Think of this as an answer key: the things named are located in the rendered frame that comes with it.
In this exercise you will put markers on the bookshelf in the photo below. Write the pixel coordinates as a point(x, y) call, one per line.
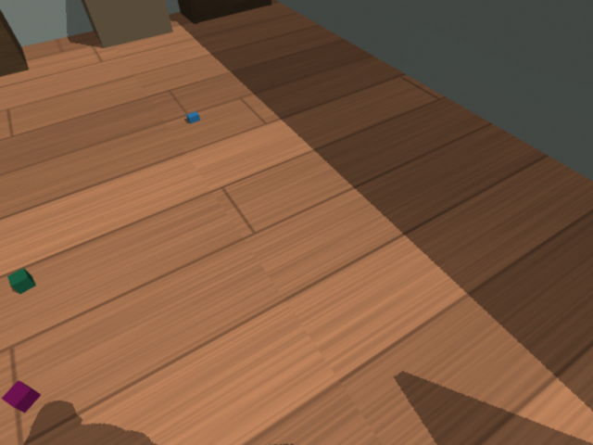
point(202, 10)

